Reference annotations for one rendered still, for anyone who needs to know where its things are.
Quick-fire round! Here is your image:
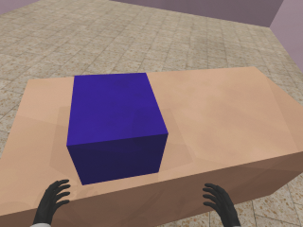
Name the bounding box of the right robot hand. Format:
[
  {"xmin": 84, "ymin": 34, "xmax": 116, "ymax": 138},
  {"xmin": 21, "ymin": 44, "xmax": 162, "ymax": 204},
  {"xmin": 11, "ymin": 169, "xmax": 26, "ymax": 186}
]
[{"xmin": 203, "ymin": 183, "xmax": 241, "ymax": 227}]

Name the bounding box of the carton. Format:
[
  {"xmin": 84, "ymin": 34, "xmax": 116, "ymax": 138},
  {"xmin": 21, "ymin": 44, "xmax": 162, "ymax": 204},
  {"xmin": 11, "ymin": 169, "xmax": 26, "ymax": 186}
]
[{"xmin": 66, "ymin": 73, "xmax": 169, "ymax": 185}]

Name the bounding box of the left robot hand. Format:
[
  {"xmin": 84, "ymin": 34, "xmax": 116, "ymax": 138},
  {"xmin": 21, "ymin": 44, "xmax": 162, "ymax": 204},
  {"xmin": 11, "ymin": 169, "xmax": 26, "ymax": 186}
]
[{"xmin": 32, "ymin": 179, "xmax": 71, "ymax": 225}]

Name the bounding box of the pedestal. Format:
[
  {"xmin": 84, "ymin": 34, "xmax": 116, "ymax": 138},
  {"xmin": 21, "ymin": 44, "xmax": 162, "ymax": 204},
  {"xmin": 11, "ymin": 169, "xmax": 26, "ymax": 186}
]
[{"xmin": 0, "ymin": 66, "xmax": 303, "ymax": 227}]

